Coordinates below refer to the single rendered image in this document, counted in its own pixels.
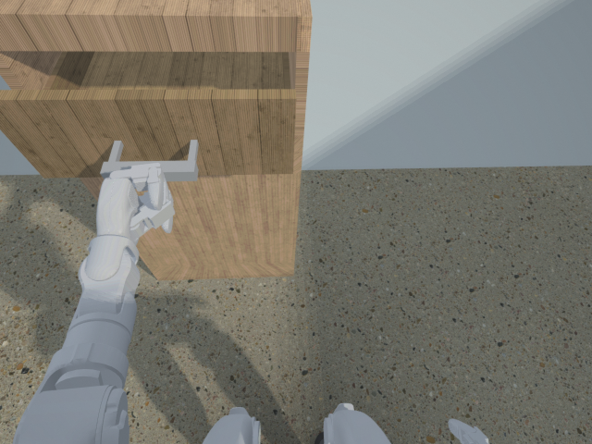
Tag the left robot forearm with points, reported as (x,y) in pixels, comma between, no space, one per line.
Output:
(95,349)

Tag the left robot hand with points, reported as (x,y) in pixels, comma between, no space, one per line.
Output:
(118,202)

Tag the handle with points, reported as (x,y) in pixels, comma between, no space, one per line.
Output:
(173,170)

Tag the cabinet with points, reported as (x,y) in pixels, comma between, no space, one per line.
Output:
(224,226)

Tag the drawer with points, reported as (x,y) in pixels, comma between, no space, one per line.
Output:
(238,105)

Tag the right robot shin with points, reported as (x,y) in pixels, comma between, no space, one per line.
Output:
(344,406)

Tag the left robot upper arm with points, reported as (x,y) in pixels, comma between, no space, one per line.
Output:
(91,415)

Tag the left robot shin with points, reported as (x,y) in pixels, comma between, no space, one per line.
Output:
(238,410)

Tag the right robot hand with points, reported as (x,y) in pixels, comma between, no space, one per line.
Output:
(466,434)

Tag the robot shin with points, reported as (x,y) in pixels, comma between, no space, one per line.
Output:
(238,410)
(344,406)

